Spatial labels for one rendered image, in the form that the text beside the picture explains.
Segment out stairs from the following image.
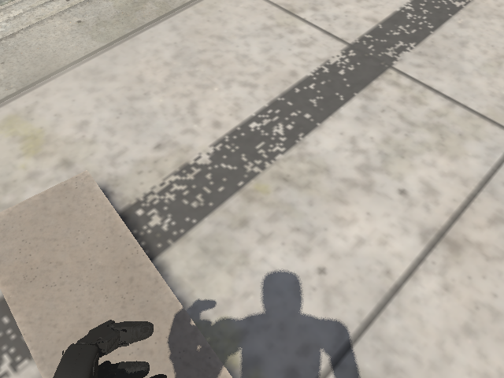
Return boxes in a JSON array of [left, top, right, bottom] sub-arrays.
[[0, 0, 76, 35]]

